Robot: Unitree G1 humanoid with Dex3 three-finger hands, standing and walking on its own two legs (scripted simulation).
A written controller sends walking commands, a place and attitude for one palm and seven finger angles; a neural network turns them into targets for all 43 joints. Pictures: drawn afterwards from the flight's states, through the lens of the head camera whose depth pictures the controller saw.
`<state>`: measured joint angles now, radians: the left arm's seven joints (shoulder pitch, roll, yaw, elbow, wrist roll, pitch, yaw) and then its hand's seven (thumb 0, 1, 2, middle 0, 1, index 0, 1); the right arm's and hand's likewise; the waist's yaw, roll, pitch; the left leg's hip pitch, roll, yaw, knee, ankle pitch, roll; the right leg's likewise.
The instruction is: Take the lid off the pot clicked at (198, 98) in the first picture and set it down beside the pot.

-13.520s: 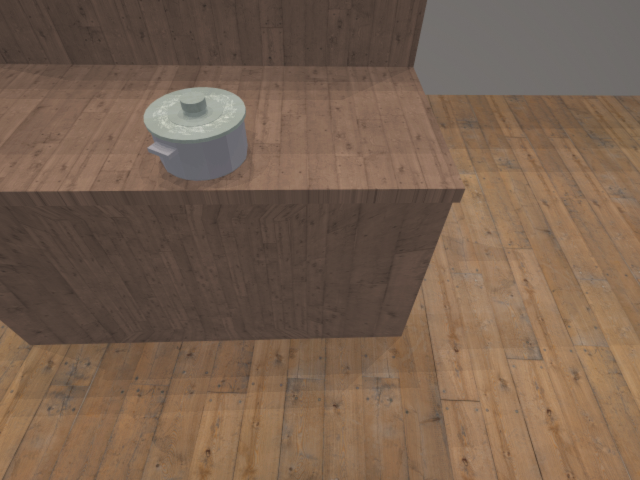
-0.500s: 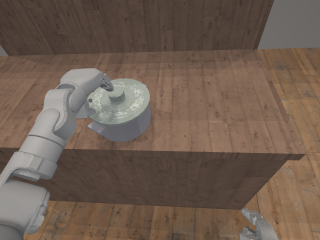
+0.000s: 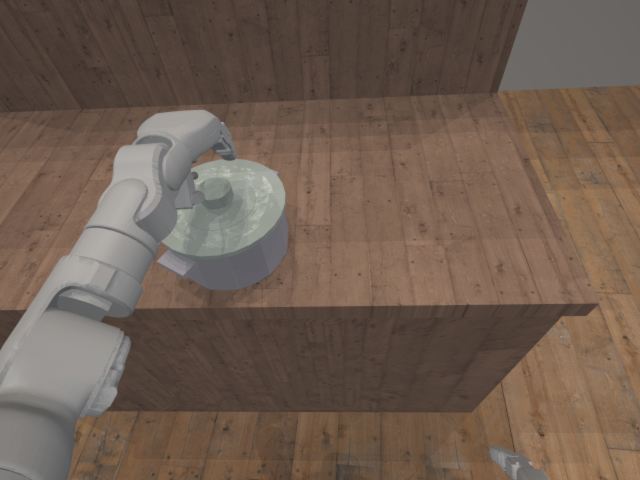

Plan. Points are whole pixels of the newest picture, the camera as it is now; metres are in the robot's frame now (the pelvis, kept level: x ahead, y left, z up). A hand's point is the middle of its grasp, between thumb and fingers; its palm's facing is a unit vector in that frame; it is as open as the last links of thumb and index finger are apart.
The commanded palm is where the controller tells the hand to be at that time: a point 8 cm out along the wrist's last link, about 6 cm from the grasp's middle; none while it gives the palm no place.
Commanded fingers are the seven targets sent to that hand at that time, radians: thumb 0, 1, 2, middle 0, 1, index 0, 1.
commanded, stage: move the open hand above the knob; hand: left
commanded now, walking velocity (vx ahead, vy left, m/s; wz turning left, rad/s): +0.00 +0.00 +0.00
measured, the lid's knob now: (215, 192) +0.49 +0.15 +0.08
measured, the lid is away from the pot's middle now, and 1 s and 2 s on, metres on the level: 0.00 0.00 0.00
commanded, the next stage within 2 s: lower the open fingers around the knob in 0.74 s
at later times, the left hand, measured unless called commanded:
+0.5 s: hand (197, 167) +0.47 +0.16 +0.14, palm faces -0.28 -0.02 -0.96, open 10.1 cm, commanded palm +0.46 +0.16 +0.21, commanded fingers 0.00 -0.30 1.45 -0.84 -0.08 -0.84 -0.08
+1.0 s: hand (187, 176) +0.46 +0.17 +0.14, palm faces -0.32 -0.05 -0.95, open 10.1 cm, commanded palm +0.45 +0.17 +0.20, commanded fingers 0.00 -0.30 1.45 -0.84 -0.08 -0.84 -0.08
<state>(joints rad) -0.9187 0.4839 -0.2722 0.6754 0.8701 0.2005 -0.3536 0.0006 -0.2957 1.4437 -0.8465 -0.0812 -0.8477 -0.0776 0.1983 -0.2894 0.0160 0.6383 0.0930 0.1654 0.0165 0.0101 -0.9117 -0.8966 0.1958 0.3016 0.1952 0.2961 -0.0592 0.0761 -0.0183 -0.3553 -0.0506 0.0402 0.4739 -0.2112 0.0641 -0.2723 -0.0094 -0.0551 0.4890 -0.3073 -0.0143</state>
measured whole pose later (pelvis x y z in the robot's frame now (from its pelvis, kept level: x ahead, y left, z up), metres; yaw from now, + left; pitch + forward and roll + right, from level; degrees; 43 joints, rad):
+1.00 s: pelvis +0.00 +0.01 +0.00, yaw +0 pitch +6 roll +0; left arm -0.98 0.47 -0.27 0.81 0.88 0.20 -0.37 0.00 -0.30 1.44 -0.85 -0.08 -0.85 -0.08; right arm 0.22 -0.28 0.02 0.63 0.09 0.15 0.00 0.01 -0.91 -0.90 0.20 0.30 0.20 0.30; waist -0.07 0.07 -0.04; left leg -0.36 -0.05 0.05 0.46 -0.21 0.07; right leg -0.27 -0.01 -0.05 0.47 -0.29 -0.01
